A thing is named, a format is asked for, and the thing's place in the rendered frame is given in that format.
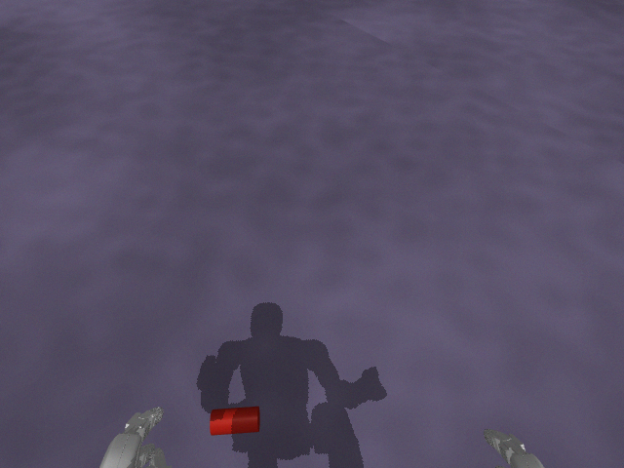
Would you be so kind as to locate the right robot hand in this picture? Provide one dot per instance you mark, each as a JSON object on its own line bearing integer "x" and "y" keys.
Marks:
{"x": 512, "y": 450}

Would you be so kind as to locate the can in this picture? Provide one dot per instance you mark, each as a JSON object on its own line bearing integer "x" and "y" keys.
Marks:
{"x": 234, "y": 421}

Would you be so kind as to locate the left robot hand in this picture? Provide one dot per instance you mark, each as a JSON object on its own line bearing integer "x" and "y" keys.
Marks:
{"x": 125, "y": 450}

